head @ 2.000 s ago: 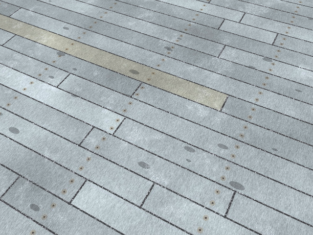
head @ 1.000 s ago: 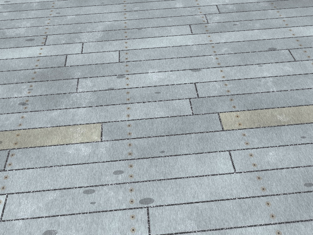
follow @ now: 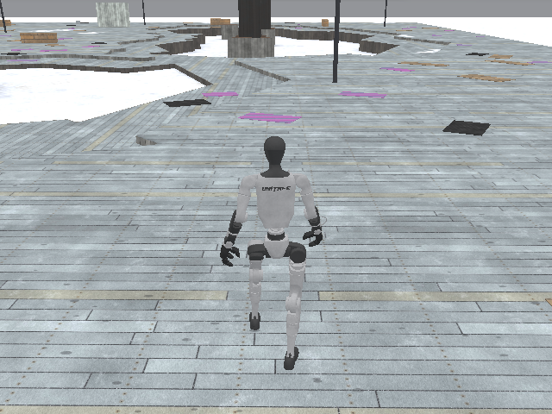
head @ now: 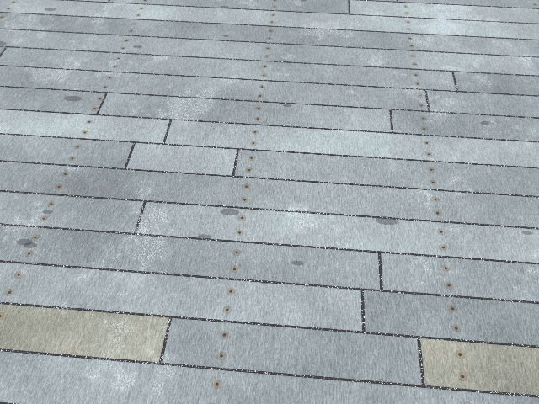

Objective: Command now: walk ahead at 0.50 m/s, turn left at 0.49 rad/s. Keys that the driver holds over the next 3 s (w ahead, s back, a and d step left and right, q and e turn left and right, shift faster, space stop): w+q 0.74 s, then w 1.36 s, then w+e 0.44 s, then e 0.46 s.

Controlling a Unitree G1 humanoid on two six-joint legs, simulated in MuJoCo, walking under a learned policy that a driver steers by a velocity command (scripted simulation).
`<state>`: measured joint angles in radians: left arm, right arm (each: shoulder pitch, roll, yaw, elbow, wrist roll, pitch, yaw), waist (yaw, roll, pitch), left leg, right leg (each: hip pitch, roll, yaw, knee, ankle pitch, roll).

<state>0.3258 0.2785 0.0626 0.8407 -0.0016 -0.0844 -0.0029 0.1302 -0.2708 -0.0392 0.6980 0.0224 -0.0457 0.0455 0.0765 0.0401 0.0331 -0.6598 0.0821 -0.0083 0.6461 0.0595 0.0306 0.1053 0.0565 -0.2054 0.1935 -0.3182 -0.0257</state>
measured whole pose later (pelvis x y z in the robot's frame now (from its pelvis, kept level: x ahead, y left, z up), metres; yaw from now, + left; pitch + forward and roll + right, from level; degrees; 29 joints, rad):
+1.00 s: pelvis +0.54 +0.09 +0.00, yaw +31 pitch +2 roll -2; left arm 0.39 0.29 0.06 0.88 -0.02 -0.07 -0.01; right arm 0.07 -0.26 -0.04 0.59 0.02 -0.04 0.04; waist 0.11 0.04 0.04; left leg -0.60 0.07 -0.02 0.62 -0.06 0.03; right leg 0.06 -0.01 -0.15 0.24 -0.32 0.01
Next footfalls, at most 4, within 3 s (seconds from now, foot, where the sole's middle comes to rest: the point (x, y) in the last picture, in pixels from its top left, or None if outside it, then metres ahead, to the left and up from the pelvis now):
0.10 left None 0.24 0.11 -0.77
0.56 right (323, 383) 0.53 -0.06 -0.77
1.06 left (183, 322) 0.66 0.31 -0.77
1.58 right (222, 212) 1.04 0.26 -0.77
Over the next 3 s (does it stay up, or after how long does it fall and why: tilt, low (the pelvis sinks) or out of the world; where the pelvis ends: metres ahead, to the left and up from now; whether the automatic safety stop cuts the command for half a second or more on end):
stays up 1.41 0.59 0.00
